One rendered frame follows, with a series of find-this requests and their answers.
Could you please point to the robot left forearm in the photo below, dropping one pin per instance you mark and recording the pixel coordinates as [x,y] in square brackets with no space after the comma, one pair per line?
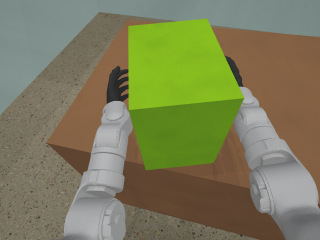
[104,176]

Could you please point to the carton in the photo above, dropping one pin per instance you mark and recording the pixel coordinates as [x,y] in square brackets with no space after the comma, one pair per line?
[182,94]

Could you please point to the robot right hand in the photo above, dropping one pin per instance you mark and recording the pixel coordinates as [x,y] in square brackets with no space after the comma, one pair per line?
[235,71]

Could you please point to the pedestal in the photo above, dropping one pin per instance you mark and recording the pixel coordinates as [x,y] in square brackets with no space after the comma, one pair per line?
[282,71]

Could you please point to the robot left hand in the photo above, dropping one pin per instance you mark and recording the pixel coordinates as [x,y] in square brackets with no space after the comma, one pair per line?
[113,91]

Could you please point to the left robot upper arm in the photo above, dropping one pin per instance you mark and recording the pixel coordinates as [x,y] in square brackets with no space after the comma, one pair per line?
[95,218]

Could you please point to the right robot upper arm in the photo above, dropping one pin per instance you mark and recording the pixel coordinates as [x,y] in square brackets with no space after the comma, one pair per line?
[286,192]

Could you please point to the robot right forearm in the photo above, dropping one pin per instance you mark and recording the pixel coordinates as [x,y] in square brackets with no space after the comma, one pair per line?
[260,141]

